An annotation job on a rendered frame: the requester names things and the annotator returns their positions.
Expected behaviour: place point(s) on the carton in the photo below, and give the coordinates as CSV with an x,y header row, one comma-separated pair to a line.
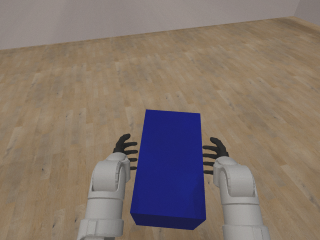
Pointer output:
x,y
169,190

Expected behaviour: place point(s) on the robot left hand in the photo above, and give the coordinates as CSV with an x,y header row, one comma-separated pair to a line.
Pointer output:
x,y
120,146

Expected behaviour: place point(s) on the robot right hand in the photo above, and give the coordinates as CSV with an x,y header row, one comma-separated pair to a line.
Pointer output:
x,y
220,149

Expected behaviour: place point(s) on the right robot forearm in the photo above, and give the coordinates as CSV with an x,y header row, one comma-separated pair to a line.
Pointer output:
x,y
240,202

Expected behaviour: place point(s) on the left robot forearm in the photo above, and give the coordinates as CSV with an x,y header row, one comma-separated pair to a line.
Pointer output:
x,y
103,215

